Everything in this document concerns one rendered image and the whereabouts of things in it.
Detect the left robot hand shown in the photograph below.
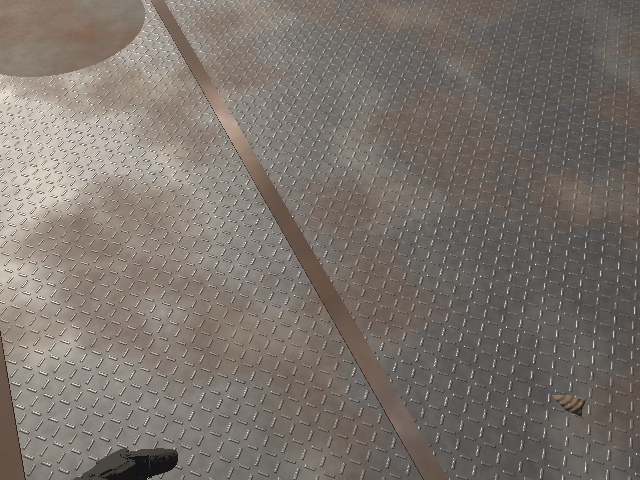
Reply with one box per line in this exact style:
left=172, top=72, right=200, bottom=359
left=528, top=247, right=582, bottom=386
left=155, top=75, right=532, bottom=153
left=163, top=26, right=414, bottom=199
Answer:
left=73, top=448, right=178, bottom=480

